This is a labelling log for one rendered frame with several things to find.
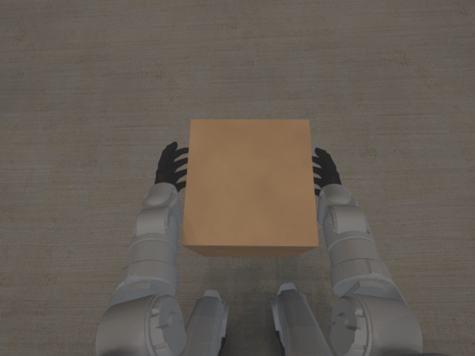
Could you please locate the robot right forearm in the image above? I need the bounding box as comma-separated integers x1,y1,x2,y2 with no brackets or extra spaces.
317,184,422,334

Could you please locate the right robot thigh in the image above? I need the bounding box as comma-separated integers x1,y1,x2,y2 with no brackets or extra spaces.
270,289,333,356

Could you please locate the robot right hand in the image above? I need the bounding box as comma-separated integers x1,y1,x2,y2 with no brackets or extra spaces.
312,148,341,196

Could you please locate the robot left hand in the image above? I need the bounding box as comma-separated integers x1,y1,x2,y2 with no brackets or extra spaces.
154,142,189,192

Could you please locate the robot right upper arm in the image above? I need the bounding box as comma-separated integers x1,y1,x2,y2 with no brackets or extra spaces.
330,293,451,356

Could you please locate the robot left forearm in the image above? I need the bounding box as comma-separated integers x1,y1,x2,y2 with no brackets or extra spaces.
96,182,183,353

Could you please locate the carton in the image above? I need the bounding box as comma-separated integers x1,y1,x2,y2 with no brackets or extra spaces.
182,119,319,257

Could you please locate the robot thigh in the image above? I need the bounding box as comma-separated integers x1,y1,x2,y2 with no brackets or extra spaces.
270,289,333,356
180,296,229,356

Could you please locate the left robot thigh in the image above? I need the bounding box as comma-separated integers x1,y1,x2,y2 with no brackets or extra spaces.
180,296,229,356

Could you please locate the robot left upper arm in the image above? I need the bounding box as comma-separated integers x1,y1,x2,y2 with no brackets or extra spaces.
96,293,187,356

